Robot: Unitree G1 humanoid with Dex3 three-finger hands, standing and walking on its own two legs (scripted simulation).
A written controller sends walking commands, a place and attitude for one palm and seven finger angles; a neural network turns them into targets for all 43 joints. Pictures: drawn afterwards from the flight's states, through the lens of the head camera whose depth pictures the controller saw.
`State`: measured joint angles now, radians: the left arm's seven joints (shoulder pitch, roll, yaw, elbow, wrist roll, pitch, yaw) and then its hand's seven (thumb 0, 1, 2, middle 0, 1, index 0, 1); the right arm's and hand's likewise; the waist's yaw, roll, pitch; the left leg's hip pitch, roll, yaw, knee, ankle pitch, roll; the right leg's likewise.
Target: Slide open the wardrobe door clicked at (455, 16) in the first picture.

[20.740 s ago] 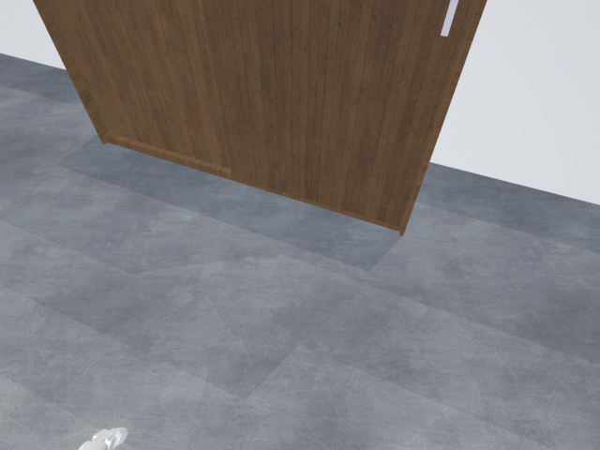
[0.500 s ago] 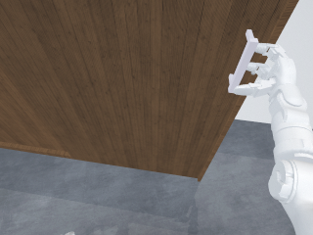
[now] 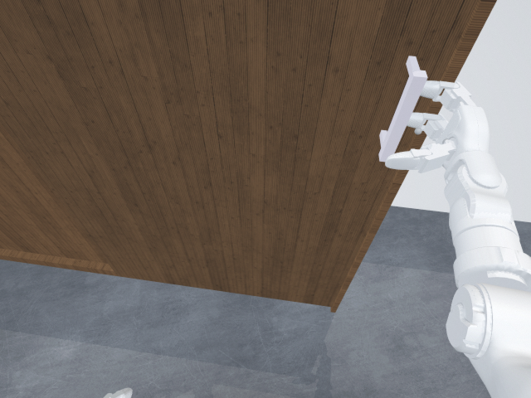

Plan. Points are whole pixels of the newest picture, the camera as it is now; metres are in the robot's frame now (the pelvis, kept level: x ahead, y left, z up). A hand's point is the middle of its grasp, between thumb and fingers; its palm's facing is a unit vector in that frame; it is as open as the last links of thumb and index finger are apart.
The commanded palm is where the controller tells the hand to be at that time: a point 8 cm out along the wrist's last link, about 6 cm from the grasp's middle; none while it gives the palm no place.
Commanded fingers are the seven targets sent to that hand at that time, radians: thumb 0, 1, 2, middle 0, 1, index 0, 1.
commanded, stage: slide the fingers in behind the handle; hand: right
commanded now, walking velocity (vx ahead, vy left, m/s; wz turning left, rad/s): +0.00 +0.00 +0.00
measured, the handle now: (398, 112) +0.52 -0.13 +0.18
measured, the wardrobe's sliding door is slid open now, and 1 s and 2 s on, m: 0.00 0.00 0.00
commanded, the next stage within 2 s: grip the handle and tug to test in 1.42 s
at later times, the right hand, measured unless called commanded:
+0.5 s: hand (394, 127) +0.48 -0.12 +0.18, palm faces +0.00 +1.00 +0.01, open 14.0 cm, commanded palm +0.45 -0.17 +0.18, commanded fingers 0.00 0.50 -0.30 0.30 1.20 0.30 1.20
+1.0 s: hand (385, 130) +0.46 -0.10 +0.18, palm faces +0.02 +1.00 +0.00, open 14.0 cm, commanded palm +0.44 -0.16 +0.18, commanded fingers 0.00 0.50 -0.30 0.30 1.20 0.30 1.20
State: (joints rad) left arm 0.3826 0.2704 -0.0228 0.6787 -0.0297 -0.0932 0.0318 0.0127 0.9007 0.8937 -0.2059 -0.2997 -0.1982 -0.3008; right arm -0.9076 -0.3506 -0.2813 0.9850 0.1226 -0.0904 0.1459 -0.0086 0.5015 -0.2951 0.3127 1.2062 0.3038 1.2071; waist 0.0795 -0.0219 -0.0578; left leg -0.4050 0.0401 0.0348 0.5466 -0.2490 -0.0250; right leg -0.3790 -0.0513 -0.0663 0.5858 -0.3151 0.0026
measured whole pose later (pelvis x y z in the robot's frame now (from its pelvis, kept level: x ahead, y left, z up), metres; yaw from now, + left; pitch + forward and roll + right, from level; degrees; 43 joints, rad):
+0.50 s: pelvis +0.00 +0.01 +0.00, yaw +0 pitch +6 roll +0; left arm 0.36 0.26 -0.02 0.69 -0.02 -0.08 0.03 0.01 0.90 0.89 -0.21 -0.30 -0.20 -0.30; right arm -0.92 -0.27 -0.24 0.96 0.11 -0.07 0.08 -0.01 0.50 -0.30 0.30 1.20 0.30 1.20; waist 0.07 -0.03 -0.05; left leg -0.39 0.04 0.04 0.55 -0.26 -0.02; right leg -0.36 -0.05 -0.06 0.57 -0.31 0.01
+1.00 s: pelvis -0.01 +0.01 +0.00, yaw -1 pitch +5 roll +0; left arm 0.33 0.26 -0.02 0.70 -0.02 -0.09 0.04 0.01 0.90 0.89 -0.20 -0.30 -0.20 -0.30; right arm -0.92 -0.23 -0.20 0.96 0.11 -0.06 0.02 -0.01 0.50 -0.30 0.29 1.20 0.29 1.20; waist 0.06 -0.03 -0.04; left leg -0.37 0.04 0.04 0.53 -0.24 -0.01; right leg -0.34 -0.05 -0.06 0.55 -0.29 0.01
